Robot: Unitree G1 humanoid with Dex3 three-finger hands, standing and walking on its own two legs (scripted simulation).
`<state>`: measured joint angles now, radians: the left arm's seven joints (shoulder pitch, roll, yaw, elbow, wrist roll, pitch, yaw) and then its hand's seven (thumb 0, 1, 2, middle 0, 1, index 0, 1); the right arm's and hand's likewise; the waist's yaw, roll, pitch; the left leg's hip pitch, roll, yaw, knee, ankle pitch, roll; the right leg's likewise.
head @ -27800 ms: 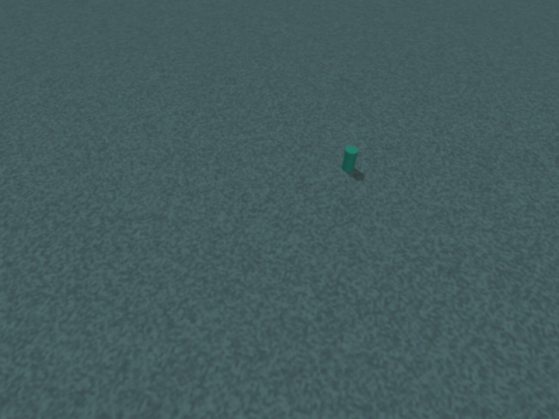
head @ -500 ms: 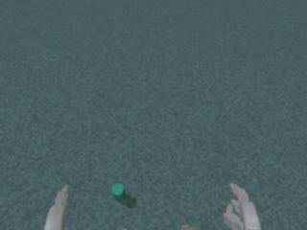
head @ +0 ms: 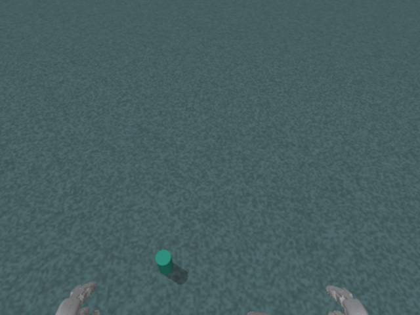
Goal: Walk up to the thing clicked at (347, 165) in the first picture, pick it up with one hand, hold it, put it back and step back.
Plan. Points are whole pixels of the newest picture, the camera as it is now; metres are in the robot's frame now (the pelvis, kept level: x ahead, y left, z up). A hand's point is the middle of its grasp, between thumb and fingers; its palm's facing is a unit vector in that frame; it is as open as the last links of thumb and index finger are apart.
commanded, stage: stand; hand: left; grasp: from the side
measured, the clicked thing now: (164, 262) +0.43 +0.18 -0.68
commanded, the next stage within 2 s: step back in 1.94 s
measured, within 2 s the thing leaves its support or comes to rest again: neither
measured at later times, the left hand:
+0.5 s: hand out of the picture +0.04 +0.25 -0.12, palm faces +0.00 -0.93 -0.36, open 7.4 cm
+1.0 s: hand out of the picture +0.07 +0.24 -0.12, palm faces -0.02 -0.94 -0.34, open 7.4 cm
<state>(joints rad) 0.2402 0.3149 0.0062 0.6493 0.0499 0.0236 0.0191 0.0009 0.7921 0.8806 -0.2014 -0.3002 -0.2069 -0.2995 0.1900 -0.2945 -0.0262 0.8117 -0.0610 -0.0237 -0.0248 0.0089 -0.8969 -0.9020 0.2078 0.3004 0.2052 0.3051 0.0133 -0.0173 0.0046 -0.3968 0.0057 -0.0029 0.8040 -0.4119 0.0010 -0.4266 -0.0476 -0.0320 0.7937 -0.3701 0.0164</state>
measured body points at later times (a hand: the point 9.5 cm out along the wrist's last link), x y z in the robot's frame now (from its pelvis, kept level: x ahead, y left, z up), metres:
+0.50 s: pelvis +0.00 +0.00 +0.04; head -0.01 -0.01 +0.49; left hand +0.04 +0.30 -0.10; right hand +0.06 -0.28 -0.11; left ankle +0.01 +0.12 -0.71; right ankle +0.03 -0.13 -0.71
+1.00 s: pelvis +0.01 -0.01 +0.04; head +0.01 -0.02 +0.49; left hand +0.07 +0.28 -0.09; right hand +0.06 -0.30 -0.10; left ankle +0.01 +0.12 -0.71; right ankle +0.03 -0.13 -0.71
